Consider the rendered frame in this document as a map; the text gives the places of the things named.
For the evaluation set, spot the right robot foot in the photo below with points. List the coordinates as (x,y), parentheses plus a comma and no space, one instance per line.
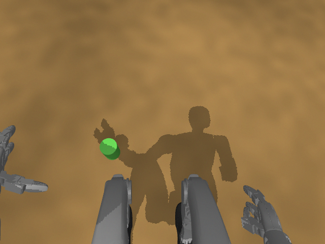
(178,223)

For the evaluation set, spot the right robot hand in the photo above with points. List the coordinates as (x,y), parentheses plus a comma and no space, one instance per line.
(265,216)

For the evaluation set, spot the left robot hand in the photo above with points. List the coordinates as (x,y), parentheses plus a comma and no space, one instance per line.
(15,183)

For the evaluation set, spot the can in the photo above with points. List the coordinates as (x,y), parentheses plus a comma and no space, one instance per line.
(110,148)

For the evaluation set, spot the right robot arm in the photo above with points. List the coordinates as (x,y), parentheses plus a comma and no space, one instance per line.
(276,237)

